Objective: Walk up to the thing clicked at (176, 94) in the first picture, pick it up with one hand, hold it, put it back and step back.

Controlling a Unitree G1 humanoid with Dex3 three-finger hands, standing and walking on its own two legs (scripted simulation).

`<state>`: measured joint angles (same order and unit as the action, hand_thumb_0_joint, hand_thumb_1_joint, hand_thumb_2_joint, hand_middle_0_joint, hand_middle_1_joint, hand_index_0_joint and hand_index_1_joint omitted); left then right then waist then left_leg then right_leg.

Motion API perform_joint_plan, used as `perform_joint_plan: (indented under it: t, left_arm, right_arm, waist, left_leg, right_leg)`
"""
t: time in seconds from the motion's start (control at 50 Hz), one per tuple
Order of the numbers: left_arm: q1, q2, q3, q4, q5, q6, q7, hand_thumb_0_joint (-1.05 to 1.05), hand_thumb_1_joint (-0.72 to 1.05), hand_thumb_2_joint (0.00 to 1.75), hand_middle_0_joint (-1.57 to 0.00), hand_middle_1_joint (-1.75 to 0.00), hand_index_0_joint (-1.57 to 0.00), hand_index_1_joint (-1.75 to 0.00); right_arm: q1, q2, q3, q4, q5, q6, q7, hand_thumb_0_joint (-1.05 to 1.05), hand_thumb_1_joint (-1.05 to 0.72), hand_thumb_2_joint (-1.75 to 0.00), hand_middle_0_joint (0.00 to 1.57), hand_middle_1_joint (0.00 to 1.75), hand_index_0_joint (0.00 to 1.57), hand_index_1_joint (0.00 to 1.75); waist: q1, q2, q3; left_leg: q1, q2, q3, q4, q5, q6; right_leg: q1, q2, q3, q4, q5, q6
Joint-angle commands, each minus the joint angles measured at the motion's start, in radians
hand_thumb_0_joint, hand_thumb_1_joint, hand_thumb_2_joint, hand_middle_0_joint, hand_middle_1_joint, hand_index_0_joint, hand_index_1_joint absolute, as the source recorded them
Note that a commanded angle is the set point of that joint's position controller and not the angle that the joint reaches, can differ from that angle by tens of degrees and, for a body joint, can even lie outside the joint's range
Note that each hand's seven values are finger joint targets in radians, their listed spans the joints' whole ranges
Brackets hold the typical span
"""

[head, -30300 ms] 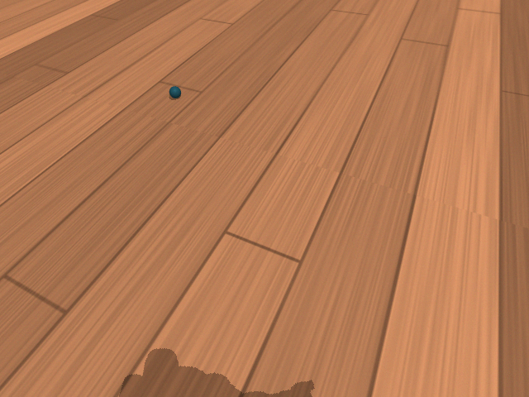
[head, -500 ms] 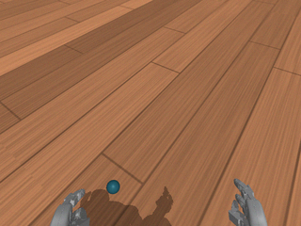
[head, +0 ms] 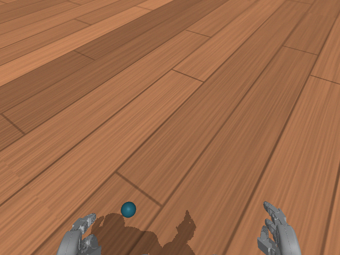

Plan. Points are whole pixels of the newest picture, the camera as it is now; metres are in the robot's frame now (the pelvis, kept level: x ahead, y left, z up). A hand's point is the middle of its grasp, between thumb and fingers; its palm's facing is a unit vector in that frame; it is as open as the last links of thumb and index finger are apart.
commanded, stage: home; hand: left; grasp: from above
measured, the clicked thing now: (128, 209) +0.47 +0.24 -0.67
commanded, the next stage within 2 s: stand in 0.62 s
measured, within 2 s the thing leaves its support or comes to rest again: neither
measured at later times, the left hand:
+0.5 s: hand (98, 250) +0.16 +0.18 -0.04, palm faces +0.05 -0.98 -0.20, open 7.4 cm
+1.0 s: hand out of the picture +0.11 +0.24 -0.10, palm faces +0.03 -0.94 -0.34, open 7.4 cm
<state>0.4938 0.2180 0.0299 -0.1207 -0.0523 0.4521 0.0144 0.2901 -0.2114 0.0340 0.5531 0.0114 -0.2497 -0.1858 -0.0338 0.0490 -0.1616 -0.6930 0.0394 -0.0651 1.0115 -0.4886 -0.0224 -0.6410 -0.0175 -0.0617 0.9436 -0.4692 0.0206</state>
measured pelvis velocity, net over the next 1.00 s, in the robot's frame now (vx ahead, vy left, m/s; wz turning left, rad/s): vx -0.01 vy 0.01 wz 0.00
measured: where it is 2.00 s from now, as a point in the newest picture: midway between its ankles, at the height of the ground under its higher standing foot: outside the picture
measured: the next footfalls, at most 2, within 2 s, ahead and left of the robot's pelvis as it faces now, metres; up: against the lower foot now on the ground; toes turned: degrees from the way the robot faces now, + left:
none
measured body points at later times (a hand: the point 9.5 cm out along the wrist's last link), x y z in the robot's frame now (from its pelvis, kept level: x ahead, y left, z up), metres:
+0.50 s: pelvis +0.00 +0.00 +0.00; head +0.01 +0.01 +0.45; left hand +0.16 +0.23 -0.03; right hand +0.16 -0.24 -0.06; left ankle +0.01 +0.13 -0.68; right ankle +0.00 -0.14 -0.68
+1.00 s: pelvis -0.01 +0.01 +0.03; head +0.01 +0.01 +0.48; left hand +0.10 +0.29 -0.08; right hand +0.11 -0.27 -0.09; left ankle +0.01 +0.13 -0.68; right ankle +0.00 -0.14 -0.68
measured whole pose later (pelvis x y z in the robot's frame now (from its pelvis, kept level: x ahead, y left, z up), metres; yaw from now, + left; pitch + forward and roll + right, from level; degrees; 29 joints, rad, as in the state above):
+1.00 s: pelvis -0.01 +0.01 +0.03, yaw +0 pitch +0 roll +0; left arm 0.23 0.29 0.05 0.68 0.05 0.06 0.03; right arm 0.19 -0.29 -0.03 0.87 -0.05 -0.04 -0.01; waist 0.03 0.00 0.03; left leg -0.40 0.00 -0.02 0.78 -0.38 0.00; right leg -0.38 -0.06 -0.02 0.77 -0.38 0.04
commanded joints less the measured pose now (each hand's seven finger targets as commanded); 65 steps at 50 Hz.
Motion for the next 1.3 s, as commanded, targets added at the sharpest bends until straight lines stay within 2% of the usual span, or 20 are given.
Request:
perform_joint_plan:
  t: [0.0, 0.08, 0.26, 0.4, 0.44, 0.5, 0.56, 0.68, 0.7, 0.72, 0.74, 0.76, 0.78, 0.8, 0.84, 0.9, 0.98, 1.1, 1.16, 1.28]
  left_arm:
    - [-0.029, 0.108, 0.064, -0.205, 0.006, -0.046, 0.012, 0.0, 0.9, 0.9, -0.2, -0.3, -0.2, -0.3]
    - [-0.021, 0.112, 0.061, -0.207, 0.006, -0.044, 0.011, 0.0, 0.9, 0.9, -0.2, -0.3, -0.2, -0.3]
    - [-0.026, 0.113, 0.063, -0.2, 0.006, -0.046, 0.01, 0.0, 0.9, 0.9, -0.2, -0.3, -0.2, -0.3]
    - [-0.024, 0.12, 0.067, -0.211, 0.006, -0.046, 0.014, 0.0, 0.9, 0.9, -0.2, -0.3, -0.2, -0.3]
    - [-0.009, 0.098, 0.048, -0.177, 0.006, -0.041, 0.013, 0.0, 0.9, 0.9, -0.2, -0.3, -0.2, -0.3]
    - [-0.017, 0.119, 0.063, -0.2, 0.008, -0.042, 0.015, 0.0, 0.9, 0.9, -0.2, -0.3, -0.2, -0.3]
    - [-0.025, 0.106, 0.055, -0.186, 0.007, -0.043, 0.013, 0.0, 0.9, 0.9, -0.2, -0.3, -0.2, -0.3]
    - [-0.019, 0.11, 0.057, -0.201, 0.005, -0.043, 0.012, 0.0, 0.9, 0.9, -0.2, -0.3, -0.2, -0.3]
    - [-0.324, 0.187, 0.061, 0.15, 0.112, -0.255, 0.05, 0.0, 0.9, 0.9, -0.2, -0.3, -0.2, -0.3]
    - [-0.218, 0.207, 0.08, 0.317, 0.12, -0.322, 0.043, 0.0, 0.9, 0.9, -0.2, -0.3, -0.2, -0.3]
    - [-0.215, 0.224, 0.078, 0.361, 0.129, -0.356, 0.038, 0.0, 0.9, 0.9, -0.2, -0.3, -0.2, -0.3]
    - [-0.23, 0.225, 0.07, 0.394, 0.128, -0.374, 0.031, 0.0, 0.9, 0.9, -0.2, -0.3, -0.2, -0.3]
    - [-0.24, 0.222, 0.061, 0.432, 0.125, -0.393, 0.027, 0.0, 0.9, 0.9, -0.2, -0.3, -0.2, -0.3]
    - [-0.265, 0.227, 0.06, 0.47, 0.12, -0.404, 0.024, 0.0, 0.9, 0.9, -0.2, -0.3, -0.2, -0.3]
    - [-0.269, 0.22, 0.067, 0.549, 0.109, -0.411, 0.022, 0.0, 0.9, 0.9, -0.2, -0.3, -0.2, -0.3]
    - [-0.294, 0.2, 0.058, 0.665, 0.101, -0.43, 0.025, 0.0, 0.9, 0.9, -0.2, -0.3, -0.2, -0.3]
    - [-0.31, 0.211, 0.061, 0.787, 0.104, -0.451, 0.026, 0.0, 0.9, 0.9, -0.2, -0.3, -0.2, -0.3]
    - [-0.283, 0.224, 0.055, 0.94, 0.091, -0.467, 0.026, 0.0, 0.9, 0.9, -0.2, -0.3, -0.2, -0.3]
    - [-0.312, 0.244, 0.054, 0.994, 0.088, -0.468, 0.029, 0.0, 0.9, 0.9, -0.2, -0.3, -0.2, -0.3]
    - [-0.305, 0.25, 0.043, 1.094, 0.084, -0.466, 0.029, 0.0, 0.9, 0.9, -0.2, -0.3, -0.2, -0.3]
  right_arm:
    - [-0.071, -0.126, -0.054, -0.167, -0.005, -0.059, -0.017, 0.0, -0.9, -0.9, 0.2, 0.3, 0.2, 0.3]
    - [-0.071, -0.126, -0.056, -0.169, -0.003, -0.057, -0.017, 0.0, -0.9, -0.9, 0.2, 0.3, 0.2, 0.3]
    - [-0.072, -0.128, -0.057, -0.168, -0.003, -0.057, -0.017, 0.0, -0.9, -0.9, 0.2, 0.3, 0.2, 0.3]
    - [-0.066, -0.126, -0.058, -0.167, -0.003, -0.053, -0.018, 0.0, -0.9, -0.9, 0.2, 0.3, 0.2, 0.3]
    - [-0.067, -0.123, -0.054, -0.168, -0.004, -0.053, -0.018, 0.0, -0.9, -0.9, 0.2, 0.3, 0.2, 0.3]
    - [-0.068, -0.126, -0.058, -0.17, -0.003, -0.049, -0.018, 0.0, -0.9, -0.9, 0.2, 0.3, 0.2, 0.3]
    - [-0.078, -0.124, -0.055, -0.169, -0.005, -0.051, -0.015, 0.0, -0.9, -0.9, 0.2, 0.3, 0.2, 0.3]
    - [-0.075, -0.129, -0.058, -0.172, -0.003, -0.048, -0.013, 0.0, -0.9, -0.9, 0.2, 0.3, 0.2, 0.3]
    - [-0.13, -0.245, -0.095, 0.071, -0.122, 0.063, 0.047, 0.0, -0.9, -0.9, 0.2, 0.3, 0.2, 0.3]
    - [-0.148, -0.261, -0.116, 0.092, -0.129, 0.104, 0.076, 0.0, -0.9, -0.9, 0.2, 0.3, 0.2, 0.3]
    - [-0.146, -0.255, -0.114, 0.078, -0.128, 0.124, 0.097, 0.0, -0.9, -0.9, 0.2, 0.3, 0.2, 0.3]
    - [-0.123, -0.245, -0.107, 0.077, -0.127, 0.138, 0.114, 0.0, -0.9, -0.9, 0.2, 0.3, 0.2, 0.3]
    - [-0.125, -0.233, -0.101, 0.091, -0.107, 0.142, 0.13, 0.0, -0.9, -0.9, 0.2, 0.3, 0.2, 0.3]
    - [-0.116, -0.22, -0.102, 0.117, -0.081, 0.146, 0.148, 0.0, -0.9, -0.9, 0.2, 0.3, 0.2, 0.3]
    - [-0.135, -0.23, -0.112, 0.14, -0.064, 0.154, 0.163, 0.0, -0.9, -0.9, 0.2, 0.3, 0.2, 0.3]
    - [-0.155, -0.23, -0.117, 0.192, -0.064, 0.17, 0.17, 0.0, -0.9, -0.9, 0.2, 0.3, 0.2, 0.3]
    - [-0.17, -0.242, -0.121, 0.239, -0.067, 0.191, 0.167, 0.0, -0.9, -0.9, 0.2, 0.3, 0.2, 0.3]
    - [-0.15, -0.253, -0.116, 0.323, -0.057, 0.205, 0.159, 0.0, -0.9, -0.9, 0.2, 0.3, 0.2, 0.3]
    - [-0.139, -0.253, -0.112, 0.361, -0.05, 0.214, 0.156, 0.0, -0.9, -0.9, 0.2, 0.3, 0.2, 0.3]
    - [-0.151, -0.26, -0.104, 0.423, -0.042, 0.224, 0.156, 0.0, -0.9, -0.9, 0.2, 0.3, 0.2, 0.3]
  waist:
    - [-0.004, 0.002, -0.062]
    - [-0.003, -0.005, -0.078]
    - [-0.006, -0.002, -0.065]
    - [0.001, -0.004, -0.082]
    - [-0.012, -0.016, -0.078]
    - [-0.006, -0.001, -0.089]
    - [-0.005, 0.0, -0.05]
    - [-0.005, 0.011, -0.077]
    - [0.066, -0.026, 0.166]
    - [0.078, -0.076, 0.082]
    - [0.061, -0.117, 0.064]
    - [0.04, -0.075, 0.074]
    - [0.052, -0.025, 0.049]
    - [0.057, -0.025, 0.037]
    - [0.067, -0.072, 0.032]
    - [0.071, -0.015, 0.055]
    - [0.065, -0.028, 0.11]
    - [0.061, -0.018, 0.139]
    - [0.043, -0.045, 0.152]
    - [0.049, -0.026, 0.197]
  left_leg:
    - [0.088, -0.038, 0.027, -0.171, 0.166, 0.032]
    - [0.095, -0.039, 0.03, -0.16, 0.196, 0.034]
    - [0.089, -0.035, 0.024, -0.174, 0.166, 0.032]
    - [0.095, -0.038, 0.029, -0.156, 0.223, 0.033]
    - [0.1, -0.038, 0.032, -0.15, 0.236, 0.035]
    - [0.104, -0.036, 0.028, -0.157, 0.239, 0.033]
    - [0.081, -0.036, 0.023, -0.17, 0.193, 0.032]
    - [0.1, -0.03, 0.014, -0.181, 0.195, 0.029]
    - [0.114, 0.009, -0.038, -0.283, 0.382, 0.08]
    - [0.164, -0.001, -0.006, -0.269, 0.357, 0.099]
    - [0.192, -0.01, 0.001, -0.254, 0.345, 0.1]
    - [0.202, -0.015, -0.009, -0.268, 0.34, 0.092]
    - [0.248, -0.013, -0.019, -0.294, 0.334, 0.093]
    - [0.265, -0.016, -0.013, -0.317, 0.3, 0.091]
    - [0.318, -0.014, -0.006, -0.32, 0.313, 0.082]
    - [0.342, 0.007, -0.04, -0.394, 0.27, 0.087]
    - [0.345, 0.02, -0.065, -0.47, 0.22, 0.087]
    - [0.423, 0.034, -0.074, -0.54, 0.301, 0.079]
    - [0.453, 0.032, -0.062, -0.564, 0.339, 0.067]
    - [0.47, 0.041, -0.07, -0.652, 0.277, 0.057]
  right_leg:
    - [0.04, 0.036, -0.007, -0.161, 0.149, -0.017]
    - [0.046, 0.034, -0.005, -0.159, 0.178, -0.015]
    - [0.038, 0.037, -0.009, -0.157, 0.148, -0.017]
    - [0.052, 0.035, -0.006, -0.152, 0.203, -0.016]
    - [0.051, 0.034, -0.004, -0.155, 0.22, -0.014]
    - [0.055, 0.034, -0.006, -0.151, 0.218, -0.017]
    - [0.038, 0.038, -0.014, -0.155, 0.173, -0.017]
    - [0.048, 0.041, -0.015, -0.145, 0.172, -0.02]
    - [0.217, -0.031, 0.047, -0.157, 0.171, -0.039]
    - [0.243, -0.048, 0.111, -0.209, 0.155, -0.071]
    - [0.237, -0.067, 0.144, -0.228, 0.152, -0.091]
    - [0.219, -0.049, 0.134, -0.233, 0.175, -0.092]
    - [0.264, -0.057, 0.126, -0.222, 0.214, -0.083]
    - [0.291, -0.065, 0.119, -0.223, 0.21, -0.073]
    - [0.277, -0.068, 0.12, -0.255, 0.217, -0.067]
    - [0.295, -0.061, 0.098, -0.298, 0.192, -0.044]
    - [0.333, -0.058, 0.086, -0.352, 0.183, -0.042]
    - [0.406, -0.076, 0.092, -0.445, 0.262, -0.041]
    - [0.432, -0.093, 0.105, -0.495, 0.289, -0.044]
    - [0.479, -0.09, 0.096, -0.561, 0.268, -0.031]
